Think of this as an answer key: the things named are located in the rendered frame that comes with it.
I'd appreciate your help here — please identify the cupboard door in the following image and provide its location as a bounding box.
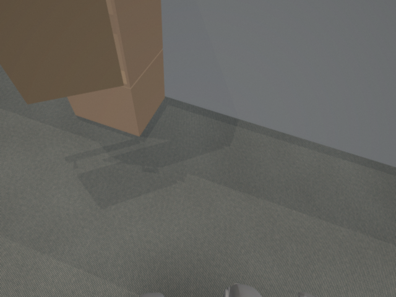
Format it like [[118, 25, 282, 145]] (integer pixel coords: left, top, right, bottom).
[[0, 0, 124, 104]]

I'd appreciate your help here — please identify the right robot thigh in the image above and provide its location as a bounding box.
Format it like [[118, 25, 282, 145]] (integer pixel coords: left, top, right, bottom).
[[223, 284, 262, 297]]

